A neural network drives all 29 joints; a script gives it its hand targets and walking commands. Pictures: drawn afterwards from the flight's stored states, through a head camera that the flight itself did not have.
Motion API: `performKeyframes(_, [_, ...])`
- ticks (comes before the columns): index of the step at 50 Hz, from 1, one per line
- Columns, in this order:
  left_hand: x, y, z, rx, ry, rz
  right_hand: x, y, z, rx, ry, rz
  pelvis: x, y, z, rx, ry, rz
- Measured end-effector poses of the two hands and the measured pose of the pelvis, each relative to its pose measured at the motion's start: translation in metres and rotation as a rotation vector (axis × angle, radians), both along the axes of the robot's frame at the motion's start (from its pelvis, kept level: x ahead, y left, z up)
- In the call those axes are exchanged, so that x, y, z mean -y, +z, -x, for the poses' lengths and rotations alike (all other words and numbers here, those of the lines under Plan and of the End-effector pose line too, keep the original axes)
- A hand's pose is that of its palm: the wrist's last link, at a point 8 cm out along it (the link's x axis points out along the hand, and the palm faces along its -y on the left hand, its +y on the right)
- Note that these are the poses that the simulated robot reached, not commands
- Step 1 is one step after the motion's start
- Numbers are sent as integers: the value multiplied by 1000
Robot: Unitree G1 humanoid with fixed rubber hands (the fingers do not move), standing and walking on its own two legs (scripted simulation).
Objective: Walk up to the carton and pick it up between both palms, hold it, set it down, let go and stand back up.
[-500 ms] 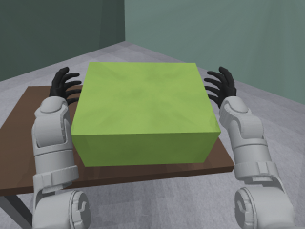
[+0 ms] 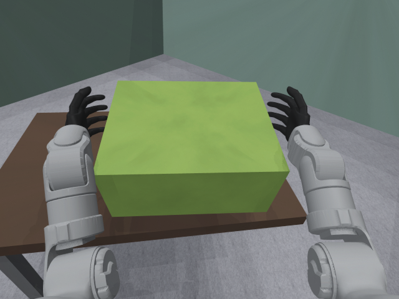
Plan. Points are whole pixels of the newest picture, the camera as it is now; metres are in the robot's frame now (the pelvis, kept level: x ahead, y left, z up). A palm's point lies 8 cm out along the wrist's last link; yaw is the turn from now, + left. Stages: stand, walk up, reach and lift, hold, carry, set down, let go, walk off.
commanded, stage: hold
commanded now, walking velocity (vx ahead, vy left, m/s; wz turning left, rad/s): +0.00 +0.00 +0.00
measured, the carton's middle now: (189, 144) +0.40 +0.01 +0.15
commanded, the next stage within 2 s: none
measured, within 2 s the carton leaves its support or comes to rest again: neither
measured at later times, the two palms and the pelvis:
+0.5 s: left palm (80, 130) +0.35 +0.21 +0.21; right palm (296, 128) +0.36 -0.19 +0.22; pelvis +0.00 +0.00 +0.00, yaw +0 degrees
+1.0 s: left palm (74, 128) +0.35 +0.22 +0.22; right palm (294, 129) +0.36 -0.18 +0.22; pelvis +0.00 +0.00 +0.00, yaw +1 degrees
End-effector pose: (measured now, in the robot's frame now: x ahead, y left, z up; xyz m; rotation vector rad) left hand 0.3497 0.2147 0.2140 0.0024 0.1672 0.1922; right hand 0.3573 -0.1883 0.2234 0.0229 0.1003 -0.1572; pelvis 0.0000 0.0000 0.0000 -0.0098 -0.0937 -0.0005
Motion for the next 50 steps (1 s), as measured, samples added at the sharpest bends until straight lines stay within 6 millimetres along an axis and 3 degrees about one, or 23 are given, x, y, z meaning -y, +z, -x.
performKeyframes(50, [-4, 7, 4, 8, 14, -22, -4, -3, 2, 6, 14, 1, -2, 0, -4, 14, 11, 0])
